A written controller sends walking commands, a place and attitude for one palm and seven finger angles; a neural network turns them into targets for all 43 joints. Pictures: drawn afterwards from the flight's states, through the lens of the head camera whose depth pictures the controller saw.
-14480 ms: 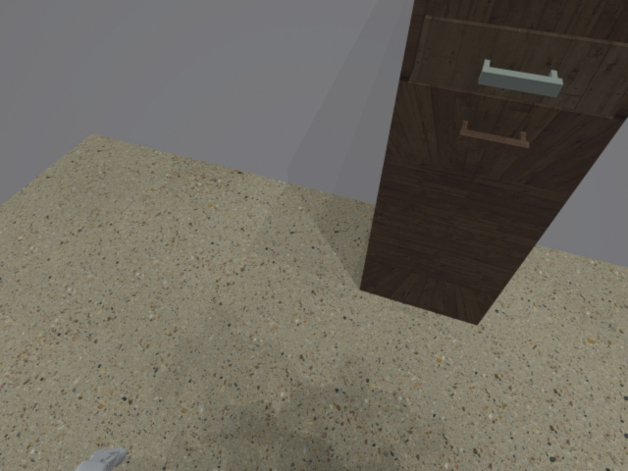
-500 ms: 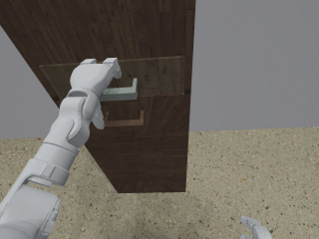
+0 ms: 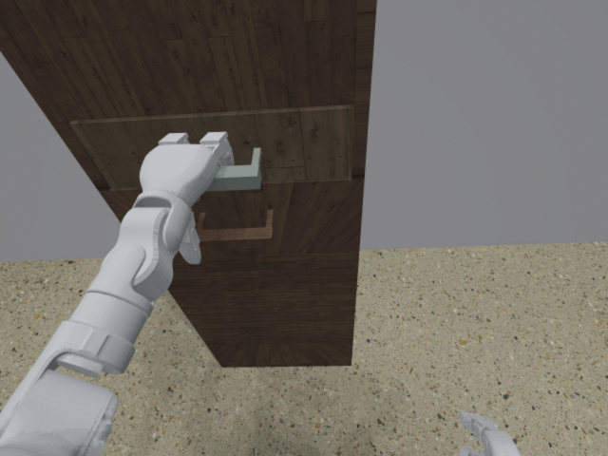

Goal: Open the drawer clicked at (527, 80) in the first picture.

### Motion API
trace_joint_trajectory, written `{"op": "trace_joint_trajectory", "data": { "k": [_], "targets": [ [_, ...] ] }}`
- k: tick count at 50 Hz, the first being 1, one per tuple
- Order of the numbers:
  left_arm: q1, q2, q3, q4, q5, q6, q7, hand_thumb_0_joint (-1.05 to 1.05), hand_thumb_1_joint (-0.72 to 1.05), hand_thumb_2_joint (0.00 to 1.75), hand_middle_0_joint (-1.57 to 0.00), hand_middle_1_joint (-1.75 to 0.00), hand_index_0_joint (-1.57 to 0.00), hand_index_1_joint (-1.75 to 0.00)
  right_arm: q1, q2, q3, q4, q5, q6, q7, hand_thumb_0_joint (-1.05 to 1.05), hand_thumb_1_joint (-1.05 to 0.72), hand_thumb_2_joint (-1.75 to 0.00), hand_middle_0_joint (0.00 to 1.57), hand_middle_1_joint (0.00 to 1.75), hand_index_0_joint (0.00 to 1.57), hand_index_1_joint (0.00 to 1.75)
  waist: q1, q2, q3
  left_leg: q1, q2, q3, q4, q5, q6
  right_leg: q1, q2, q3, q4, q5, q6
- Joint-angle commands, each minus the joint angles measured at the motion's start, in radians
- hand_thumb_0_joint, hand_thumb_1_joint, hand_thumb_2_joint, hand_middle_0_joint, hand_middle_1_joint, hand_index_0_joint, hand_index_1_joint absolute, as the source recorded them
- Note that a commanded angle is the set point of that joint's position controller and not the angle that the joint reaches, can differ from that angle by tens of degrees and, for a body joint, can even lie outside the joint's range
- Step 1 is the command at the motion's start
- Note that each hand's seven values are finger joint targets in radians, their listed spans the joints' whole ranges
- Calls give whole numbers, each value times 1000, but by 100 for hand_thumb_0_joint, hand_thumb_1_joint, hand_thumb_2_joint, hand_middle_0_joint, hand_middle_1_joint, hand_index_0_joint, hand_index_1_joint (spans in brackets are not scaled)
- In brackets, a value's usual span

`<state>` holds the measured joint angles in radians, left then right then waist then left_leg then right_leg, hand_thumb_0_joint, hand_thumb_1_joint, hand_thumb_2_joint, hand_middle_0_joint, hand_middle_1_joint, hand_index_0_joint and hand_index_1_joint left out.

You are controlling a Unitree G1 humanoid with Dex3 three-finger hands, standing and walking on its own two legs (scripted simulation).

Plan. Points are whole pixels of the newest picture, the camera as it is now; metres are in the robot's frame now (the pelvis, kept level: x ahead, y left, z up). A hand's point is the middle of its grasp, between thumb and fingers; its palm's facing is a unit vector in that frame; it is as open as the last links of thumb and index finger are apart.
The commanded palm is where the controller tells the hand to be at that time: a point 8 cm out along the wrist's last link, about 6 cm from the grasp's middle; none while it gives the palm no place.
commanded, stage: lower the fingers behind the handle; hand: left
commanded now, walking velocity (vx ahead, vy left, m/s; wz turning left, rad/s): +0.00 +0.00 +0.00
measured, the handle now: (214, 167) +0.46 +0.17 +0.14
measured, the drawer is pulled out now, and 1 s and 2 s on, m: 0.00 0.00 0.02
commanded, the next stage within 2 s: close the thumb around the handle in 0.56 s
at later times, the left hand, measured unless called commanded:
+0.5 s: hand (201, 201) +0.41 +0.17 +0.12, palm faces +0.05 -0.02 -1.00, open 13.9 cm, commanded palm +0.38 +0.18 +0.18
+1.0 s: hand (206, 202) +0.41 +0.17 +0.12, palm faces +0.02 -0.02 -1.00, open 10.6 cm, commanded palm +0.39 +0.18 +0.18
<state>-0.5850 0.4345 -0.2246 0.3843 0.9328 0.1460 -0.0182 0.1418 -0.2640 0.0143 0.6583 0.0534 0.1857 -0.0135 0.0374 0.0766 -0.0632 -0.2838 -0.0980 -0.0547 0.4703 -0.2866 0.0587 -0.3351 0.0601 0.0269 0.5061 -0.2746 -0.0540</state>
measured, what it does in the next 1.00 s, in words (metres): stands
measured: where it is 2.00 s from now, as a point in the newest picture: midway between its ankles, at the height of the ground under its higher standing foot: outside the picture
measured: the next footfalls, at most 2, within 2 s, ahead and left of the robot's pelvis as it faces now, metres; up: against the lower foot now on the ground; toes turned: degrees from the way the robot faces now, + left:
none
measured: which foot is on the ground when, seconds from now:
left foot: down 0.00-1.00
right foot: down 0.00-1.00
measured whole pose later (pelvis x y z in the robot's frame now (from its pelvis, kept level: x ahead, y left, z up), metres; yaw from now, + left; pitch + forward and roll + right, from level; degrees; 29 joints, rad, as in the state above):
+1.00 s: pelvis +0.00 -0.01 +0.00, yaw -1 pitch +6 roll +1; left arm -0.59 0.43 -0.20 0.47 0.95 0.12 0.02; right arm 0.15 -0.26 0.01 0.66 0.05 0.17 -0.04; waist 0.02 0.08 -0.07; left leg -0.29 -0.08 -0.05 0.48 -0.29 0.04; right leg -0.35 0.08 0.03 0.52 -0.27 -0.07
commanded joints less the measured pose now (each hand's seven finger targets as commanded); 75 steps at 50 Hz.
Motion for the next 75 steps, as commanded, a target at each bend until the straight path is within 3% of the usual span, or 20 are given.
{"op": "trace_joint_trajectory", "data": {
  "k": [1, 3, 5, 8, 12, 16, 17, 19, 22, 28, 31, 33, 42, 46, 55, 58, 63, 67, 72, 75],
  "targets": [
    [-427, 235, 163, -200, 20, -15, 63, 0, -50, 30, -30, -120, -30, -120, -75, -102, -39, -136, -10, -32, -14, 0, -90, -90, 20, 30, 20, 30, 0, -87, -386, 94, 55, 22, -4, 452, -43, 225, -54, 12, -7, 378, -2],
    [-424, 183, 124, -208, 21, -23, 72, 0, -50, 30, -30, -120, -30, -120, -75, -87, -42, -135, -8, -36, -11, 0, -90, -90, 20, 30, 20, 30, -7, -70, -379, 105, 58, 22, 6, 474, -44, 206, -53, 8, -1, 384, -2],
    [-392, 186, 138, -197, 18, -22, 83, 0, -50, 30, -30, -120, -30, -120, -69, -89, -44, -133, -10, -36, -11, 0, -90, -90, 20, 30, 20, 30, 0, -70, -375, 102, 58, 25, 7, 483, -45, 207, -52, 9, 0, 396, -2],
    [-375, 170, 129, -115, 24, -9, 89, 0, -50, 30, -30, -120, -30, -120, -69, -92, -39, -125, -5, -31, -14, 0, -90, -90, 20, 30, 20, 30, -10, -123, -294, 49, 59, 28, -6, 401, -39, 180, -52, 4, -10, 345, 0],
    [-460, 203, 135, -192, 35, -18, 109, 0, -50, 30, -30, -120, -30, -120, -75, -88, -42, -136, -9, -40, -21, 0, -90, -90, 20, 30, 20, 30, -6, -58, -389, 84, 53, 29, 3, 407, -33, 216, -55, 20, -4, 351, -2],
    [-413, 216, 159, -155, 31, -10, 112, 0, -50, 30, -30, -120, -30, -120, -70, -94, -44, -126, -8, -39, -21, 0, -90, -90, 20, 30, 20, 30, -5, -79, -373, 75, 55, 32, -1, 426, -37, 227, -53, 21, -6, 376, -2],
    [-429, 171, 118, -168, 24, -9, 109, 0, -50, 30, -30, -120, -30, -120, -73, -87, -42, -129, -5, -41, -20, 0, -90, -90, 20, 30, 20, 30, -12, -69, -358, 76, 55, 32, -2, 427, -36, 217, -56, 16, -6, 382, 0],
    [-371, 216, 166, -149, 25, 0, 105, 0, -50, 30, -30, -120, -30, -120, -74, -93, -43, -126, -8, -39, -21, 0, -90, -90, 20, 30, 20, 30, 1, -100, -364, 63, 53, 37, -5, 423, -31, 245, -56, 25, -7, 404, 3],
    [-362, 193, 141, -98, 26, 17, 86, 0, -50, 30, -30, -120, -30, -120, -82, -96, -37, -126, -2, -33, -23, 0, -90, -90, 20, 30, 20, 30, -11, -139, -290, 17, 53, 40, -19, 354, -25, 229, -61, 24, -22, 360, 6],
    [-429, 203, 134, -189, 29, -19, 79, 0, -50, 30, -30, -120, -30, -120, -77, -90, -43, -142, -6, -43, -30, 0, -90, -90, 20, 30, 20, 30, -9, -75, -371, 70, 49, 36, -5, 373, -20, 241, -60, 33, -14, 365, 3],
    [-410, 230, 166, -127, 26, -24, 87, 0, -50, 30, -30, -120, -30, -120, -71, -96, -41, -127, -6, -42, -34, 0, -90, -90, 20, 30, 20, 30, -10, -120, -333, 35, 49, 40, -13, 347, -22, 242, -61, 36, -23, 355, 6],
    [-422, 221, 159, -141, 25, -31, 95, 0, -50, 30, -30, -120, -30, -120, -78, -90, -40, -131, -4, -46, -34, 0, -90, -90, 20, 30, 20, 30, -6, -92, -330, 30, 47, 43, -14, 341, -21, 239, -63, 35, -20, 353, 7],
    [-429, 177, 114, -112, 30, -7, 92, 0, 0, 52, -34, -125, -34, -125, -80, -92, -40, -129, 0, -45, -32, 0, -90, -90, 20, 30, 20, 30, -20, -99, -324, 38, 49, 43, -11, 343, -21, 223, -63, 32, -23, 351, 7],
    [-439, 233, 158, -101, 27, -15, 88, 0, 23, 61, -35, -128, -35, -128, -72, -101, -40, -129, -6, -46, -40, 0, -90, -90, 20, 30, 20, 30, -13, -107, -342, 30, 45, 44, -10, 332, -18, 247, -65, 39, -24, 355, 9],
    [-401, 222, 163, -131, 23, -35, 90, 0, 73, 83, -39, -133, -39, -133, -71, -93, -44, -135, -5, -47, -36, 0, -90, -90, 20, 30, 20, 30, -5, -82, -353, 33, 48, 48, -4, 378, -18, 253, -64, 36, -11, 408, 9],
    [-382, 255, 196, -134, 22, -33, 89, 0, 90, 90, -40, -135, -40, -135, -66, -99, -46, -130, -6, -47, -36, 0, -90, -90, 20, 30, 20, 30, -4, -109, -361, 23, 48, 47, -1, 386, -17, 269, -65, 40, -7, 434, 12],
    [-392, 213, 149, -150, 21, -29, 83, 0, 90, 90, -40, -135, -40, -135, -71, -96, -46, -128, -2, -47, -33, 0, -90, -90, 20, 30, 20, 30, -17, -73, -330, 45, 50, 41, 0, 373, -21, 215, -59, 30, -13, 380, 8],
    [-466, 191, 120, -183, 26, -38, 101, 0, 90, 90, -40, -135, -40, -135, -62, -92, -48, -128, -3, -53, -34, 0, -90, -90, 20, 30, 20, 30, -23, -56, -370, 88, 54, 30, 8, 405, -27, 196, -54, 20, -6, 364, 3],
    [-459, 179, 114, -180, 27, -25, 105, 0, 90, 90, -40, -135, -40, -135, -66, -91, -49, -126, -4, -52, -30, 0, -90, -90, 20, 30, 20, 30, -20, -67, -382, 99, 55, 27, 10, 436, -35, 199, -54, 16, -2, 381, 2],
    [-382, 200, 151, -199, 20, -22, 103, 0, 90, 90, -40, -135, -40, -135, -76, -90, -47, -135, -7, -49, -24, 0, -90, -90, 20, 30, 20, 30, 2, -77, -386, 92, 53, 26, 10, 468, -37, 230, -52, 16, 3, 417, 1]
  ]
}}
